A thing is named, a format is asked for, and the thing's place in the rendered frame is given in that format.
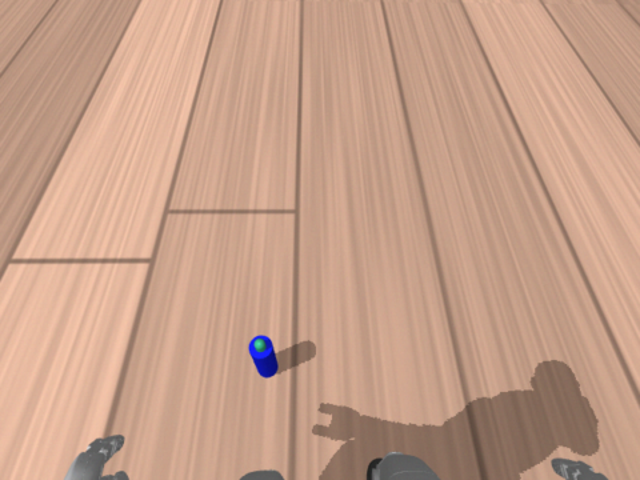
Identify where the left robot hand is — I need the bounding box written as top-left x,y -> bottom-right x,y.
64,435 -> 129,480

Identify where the bottle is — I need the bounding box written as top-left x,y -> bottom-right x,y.
249,335 -> 278,378

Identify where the right robot hand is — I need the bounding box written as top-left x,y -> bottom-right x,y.
551,458 -> 608,480

